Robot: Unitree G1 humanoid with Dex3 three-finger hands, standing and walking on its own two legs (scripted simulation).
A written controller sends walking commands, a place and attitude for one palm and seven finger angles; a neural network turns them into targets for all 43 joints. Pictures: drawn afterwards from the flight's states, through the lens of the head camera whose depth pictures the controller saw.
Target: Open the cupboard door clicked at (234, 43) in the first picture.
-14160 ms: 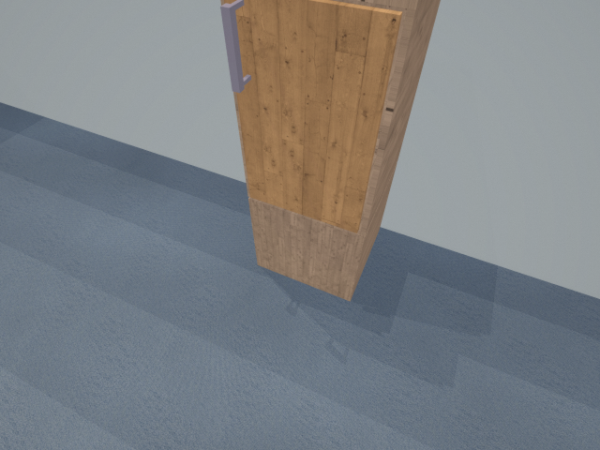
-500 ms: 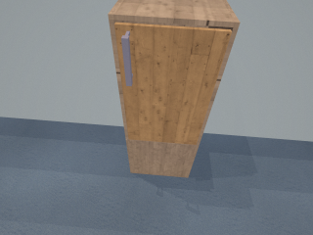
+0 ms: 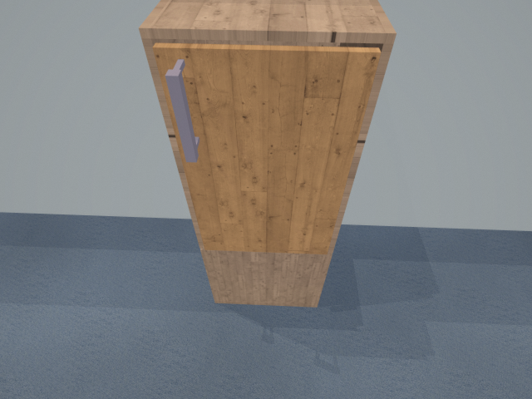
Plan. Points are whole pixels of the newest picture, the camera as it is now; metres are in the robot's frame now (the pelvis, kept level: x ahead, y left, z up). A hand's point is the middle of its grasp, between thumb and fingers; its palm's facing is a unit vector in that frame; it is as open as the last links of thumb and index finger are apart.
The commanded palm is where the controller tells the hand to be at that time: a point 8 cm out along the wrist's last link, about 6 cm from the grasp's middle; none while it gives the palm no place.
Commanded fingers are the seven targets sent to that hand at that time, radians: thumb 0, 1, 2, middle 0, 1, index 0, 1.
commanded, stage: come to a stop and stand still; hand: left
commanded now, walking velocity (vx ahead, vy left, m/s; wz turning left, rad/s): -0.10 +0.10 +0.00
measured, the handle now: (186, 114) +0.54 +0.16 +0.15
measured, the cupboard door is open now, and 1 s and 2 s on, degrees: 0 0 0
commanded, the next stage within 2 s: look again from close up in 0.62 s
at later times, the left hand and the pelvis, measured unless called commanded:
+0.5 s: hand out of the picture -0.03 +0.21 -0.17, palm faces +0.01 -0.98 -0.19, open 7.3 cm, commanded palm none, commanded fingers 0.00 0.90 0.90 -0.20 -0.30 -0.20 -0.30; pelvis -0.04 +0.04 +0.01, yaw -2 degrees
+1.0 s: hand out of the picture -0.05 +0.19 -0.16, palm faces +0.02 -0.98 -0.21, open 7.4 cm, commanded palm none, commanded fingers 0.00 0.90 0.90 -0.20 -0.30 -0.20 -0.30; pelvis -0.04 +0.03 +0.01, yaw -1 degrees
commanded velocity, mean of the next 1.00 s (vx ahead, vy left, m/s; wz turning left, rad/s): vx -0.01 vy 0.01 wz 0.00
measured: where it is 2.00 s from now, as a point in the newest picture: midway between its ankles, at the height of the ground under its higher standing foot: outside the picture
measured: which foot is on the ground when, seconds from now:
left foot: down 0.00-1.00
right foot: down 0.00-1.00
